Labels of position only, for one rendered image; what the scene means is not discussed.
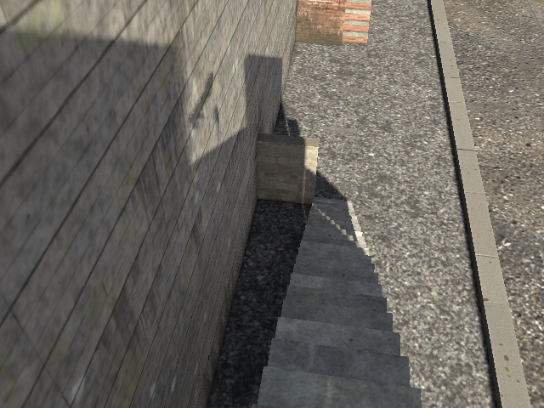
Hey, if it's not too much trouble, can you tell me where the stairs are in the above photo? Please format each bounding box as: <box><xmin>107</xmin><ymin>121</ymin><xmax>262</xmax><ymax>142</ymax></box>
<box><xmin>252</xmin><ymin>197</ymin><xmax>422</xmax><ymax>408</ymax></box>
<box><xmin>342</xmin><ymin>0</ymin><xmax>371</xmax><ymax>44</ymax></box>

